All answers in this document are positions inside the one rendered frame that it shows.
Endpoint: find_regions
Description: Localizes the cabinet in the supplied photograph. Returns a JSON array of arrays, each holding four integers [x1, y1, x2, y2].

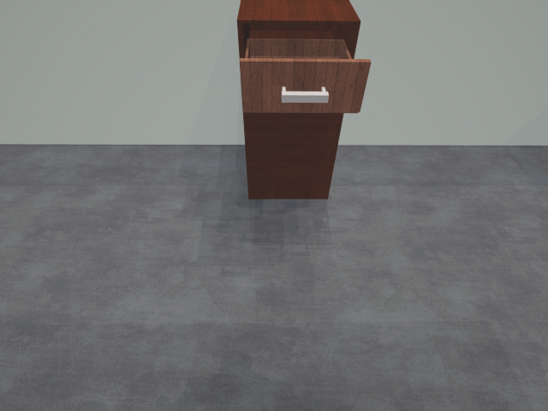
[[237, 0, 360, 200]]

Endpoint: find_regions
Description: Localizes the handle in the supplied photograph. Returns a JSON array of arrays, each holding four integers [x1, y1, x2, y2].
[[282, 86, 329, 103]]

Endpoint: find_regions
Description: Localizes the drawer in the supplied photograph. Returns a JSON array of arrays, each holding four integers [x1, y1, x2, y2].
[[240, 39, 371, 113]]

